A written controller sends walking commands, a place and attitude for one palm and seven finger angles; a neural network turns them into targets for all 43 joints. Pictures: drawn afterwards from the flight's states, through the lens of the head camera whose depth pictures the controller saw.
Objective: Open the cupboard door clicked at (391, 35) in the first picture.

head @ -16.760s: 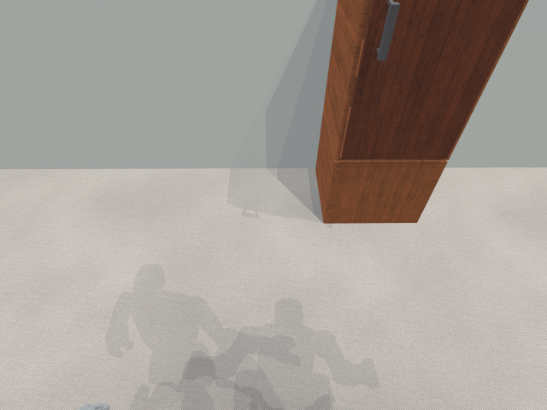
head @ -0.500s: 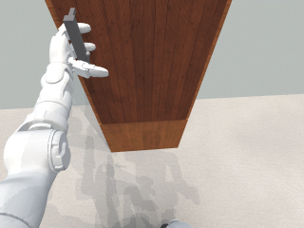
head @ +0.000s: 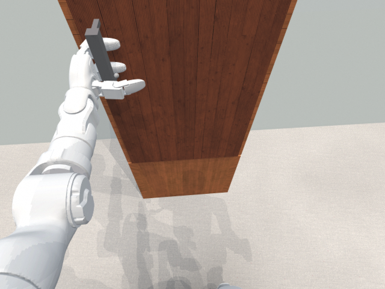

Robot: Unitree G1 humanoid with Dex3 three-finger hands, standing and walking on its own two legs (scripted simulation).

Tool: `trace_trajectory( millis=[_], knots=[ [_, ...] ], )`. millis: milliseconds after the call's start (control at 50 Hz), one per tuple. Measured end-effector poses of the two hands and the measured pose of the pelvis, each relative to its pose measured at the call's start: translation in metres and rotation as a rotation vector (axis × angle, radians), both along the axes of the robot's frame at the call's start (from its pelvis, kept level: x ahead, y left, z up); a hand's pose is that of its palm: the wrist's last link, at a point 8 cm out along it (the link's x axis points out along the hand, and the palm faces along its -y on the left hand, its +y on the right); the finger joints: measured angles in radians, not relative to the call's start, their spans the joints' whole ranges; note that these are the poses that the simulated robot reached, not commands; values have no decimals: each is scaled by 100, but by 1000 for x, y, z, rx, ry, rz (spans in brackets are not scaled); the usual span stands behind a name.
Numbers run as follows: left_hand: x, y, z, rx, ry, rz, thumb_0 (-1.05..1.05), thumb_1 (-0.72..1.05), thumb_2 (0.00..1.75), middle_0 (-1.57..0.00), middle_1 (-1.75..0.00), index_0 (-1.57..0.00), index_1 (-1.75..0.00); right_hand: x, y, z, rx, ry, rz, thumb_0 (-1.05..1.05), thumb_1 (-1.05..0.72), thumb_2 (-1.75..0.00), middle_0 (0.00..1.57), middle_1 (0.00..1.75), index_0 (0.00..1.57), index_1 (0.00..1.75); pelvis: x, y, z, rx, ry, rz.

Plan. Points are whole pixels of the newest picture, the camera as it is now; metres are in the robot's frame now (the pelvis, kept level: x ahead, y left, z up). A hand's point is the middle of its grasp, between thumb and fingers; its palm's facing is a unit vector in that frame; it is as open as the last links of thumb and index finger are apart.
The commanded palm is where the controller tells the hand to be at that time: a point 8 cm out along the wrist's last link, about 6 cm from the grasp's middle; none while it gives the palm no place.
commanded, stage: close the thumb around the handle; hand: left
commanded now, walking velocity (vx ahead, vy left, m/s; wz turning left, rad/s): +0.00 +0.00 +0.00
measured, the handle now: (105, 59) +0.56 +0.15 +0.16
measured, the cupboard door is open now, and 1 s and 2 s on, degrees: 0 14 37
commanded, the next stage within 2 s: pull the door open along its arc in 0.40 s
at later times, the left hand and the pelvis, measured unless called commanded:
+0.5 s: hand (116, 75) +0.51 +0.12 +0.15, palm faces +0.00 -1.00 -0.01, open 5.5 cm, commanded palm +0.49 +0.17 +0.15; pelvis +0.01 +0.00 +0.00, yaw +0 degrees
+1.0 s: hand (122, 108) +0.42 +0.10 +0.15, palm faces +0.00 -1.00 +0.05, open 5.9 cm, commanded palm +0.36 +0.15 +0.15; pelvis +0.01 +0.00 +0.01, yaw -2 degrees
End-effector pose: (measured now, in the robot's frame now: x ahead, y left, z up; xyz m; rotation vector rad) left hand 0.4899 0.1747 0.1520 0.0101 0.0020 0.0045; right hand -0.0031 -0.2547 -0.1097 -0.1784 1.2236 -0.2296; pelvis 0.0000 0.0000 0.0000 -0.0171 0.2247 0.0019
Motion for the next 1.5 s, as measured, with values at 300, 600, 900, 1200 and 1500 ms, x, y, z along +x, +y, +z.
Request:
trace_trajectory(
  millis=[300, 600, 900, 1200, 1500],
  knots=[
    [1, 0, 0, 3, 1, 4, 0, 67, 80, -38, -133, -36, -133, 4, -2, 0, -3, 6, 3, 0, -91, -90, 20, 30, 20, 30, 4, 1, 0, -1, 0, 3],
    [0, 1, 0, -5, 0, -4, 0, 76, 82, -38, -135, -37, -135, 11, -5, 2, -8, -17, -13, 0, -91, -90, 20, 30, 20, 30, 6, -2, 2, 1, -8, -9],
    [-51, -7, -3, -26, -49, -29, 1, 73, 77, -37, -135, -36, -135, 47, -3, 7, 32, -142, -21, 1, -91, -90, 20, 30, 20, 30, 12, -3, 9, 6, -67, -39],
    [-172, -71, 0, -73, -11, 314, 1, 69, 78, -33, -135, -39, -135, 184, 32, 43, 94, -479, 211, 1, -91, -90, 20, 30, 20, 30, 0, -9, 14, 15, -194, 11],
    [-236, -118, 5, 32, 0, 246, 1, 67, 71, -37, -134, -36, -135, 204, 56, 48, 228, -497, 279, 1, -91, -90, 20, 30, 20, 30, -5, -26, 14, 19, -271, 40]
  ],
)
